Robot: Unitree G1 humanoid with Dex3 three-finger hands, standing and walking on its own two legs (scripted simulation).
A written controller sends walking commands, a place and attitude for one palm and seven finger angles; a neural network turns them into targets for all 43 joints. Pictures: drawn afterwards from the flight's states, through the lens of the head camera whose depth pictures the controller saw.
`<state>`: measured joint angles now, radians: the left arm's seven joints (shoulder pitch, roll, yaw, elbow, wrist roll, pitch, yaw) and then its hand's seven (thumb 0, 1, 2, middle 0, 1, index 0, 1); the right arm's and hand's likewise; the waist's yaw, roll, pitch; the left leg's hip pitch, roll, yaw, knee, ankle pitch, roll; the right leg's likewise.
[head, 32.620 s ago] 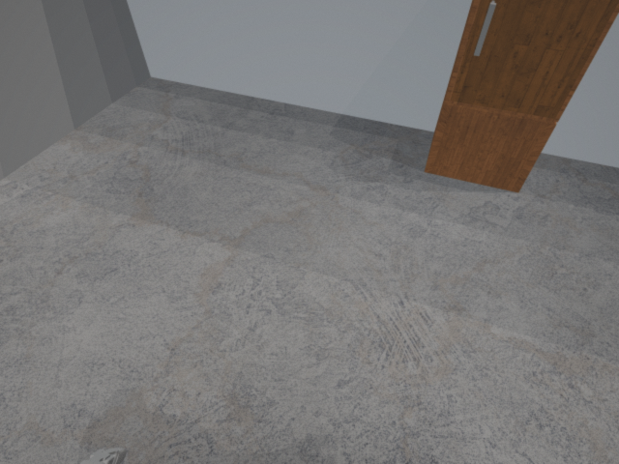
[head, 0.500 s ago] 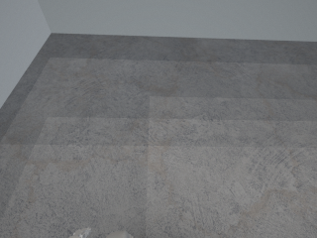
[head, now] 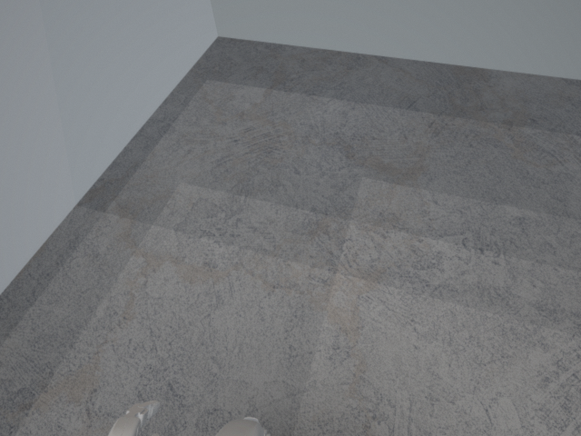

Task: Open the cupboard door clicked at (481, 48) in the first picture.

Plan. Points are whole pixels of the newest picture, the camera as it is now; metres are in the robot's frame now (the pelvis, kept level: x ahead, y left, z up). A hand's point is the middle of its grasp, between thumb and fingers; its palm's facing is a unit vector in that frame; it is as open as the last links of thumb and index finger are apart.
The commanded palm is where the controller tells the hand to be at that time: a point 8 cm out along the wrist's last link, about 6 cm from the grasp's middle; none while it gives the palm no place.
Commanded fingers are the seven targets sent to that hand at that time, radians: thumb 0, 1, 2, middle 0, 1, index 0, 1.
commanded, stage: turn to face it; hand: left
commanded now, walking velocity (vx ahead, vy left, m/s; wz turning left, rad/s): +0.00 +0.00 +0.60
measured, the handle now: out of the picture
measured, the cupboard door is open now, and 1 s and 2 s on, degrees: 39 39 39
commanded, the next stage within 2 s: none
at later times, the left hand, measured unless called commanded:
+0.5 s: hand out of the picture +0.00 +0.21 -0.17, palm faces +0.38 -0.89 -0.26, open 7.4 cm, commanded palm none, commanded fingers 0.00 0.90 0.90 -0.20 -0.30 -0.20 -0.30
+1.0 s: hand out of the picture +0.01 +0.14 -0.16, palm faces +0.62 -0.76 -0.22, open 7.3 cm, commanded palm none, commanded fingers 0.00 0.90 0.90 -0.20 -0.30 -0.20 -0.30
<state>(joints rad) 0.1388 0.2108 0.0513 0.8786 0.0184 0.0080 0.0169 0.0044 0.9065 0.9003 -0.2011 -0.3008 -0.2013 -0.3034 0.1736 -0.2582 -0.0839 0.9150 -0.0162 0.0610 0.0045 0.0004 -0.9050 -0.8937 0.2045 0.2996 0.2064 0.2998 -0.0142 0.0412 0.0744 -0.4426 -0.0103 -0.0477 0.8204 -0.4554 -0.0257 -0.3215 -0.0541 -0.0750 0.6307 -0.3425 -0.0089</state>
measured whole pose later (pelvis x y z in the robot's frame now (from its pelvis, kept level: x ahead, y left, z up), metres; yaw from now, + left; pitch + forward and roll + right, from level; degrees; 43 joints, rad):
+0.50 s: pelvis +0.03 -0.01 +0.00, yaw +20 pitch +1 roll +1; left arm 0.19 0.25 0.07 0.93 0.01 0.06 0.01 0.01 0.91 0.90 -0.20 -0.30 -0.20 -0.30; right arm 0.10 -0.23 -0.04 0.88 -0.02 0.03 0.00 0.00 -0.91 -0.89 0.20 0.30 0.21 0.30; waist 0.02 -0.03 0.12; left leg -0.31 -0.01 0.04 0.58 -0.29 0.02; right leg -0.48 -0.11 -0.05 1.12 -0.48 0.08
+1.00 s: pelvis +0.06 -0.05 +0.01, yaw +39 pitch +1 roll +2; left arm 0.20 0.19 0.04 0.88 0.02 0.01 0.02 0.00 0.91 0.90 -0.21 -0.30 -0.21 -0.30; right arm 0.13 -0.24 -0.07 0.92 -0.01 0.07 0.03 0.00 -0.91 -0.89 0.20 0.30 0.20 0.30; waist -0.01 -0.03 0.12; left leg -0.38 0.02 0.09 0.76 -0.43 -0.04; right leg -0.21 -0.15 -0.24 0.58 -0.36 0.02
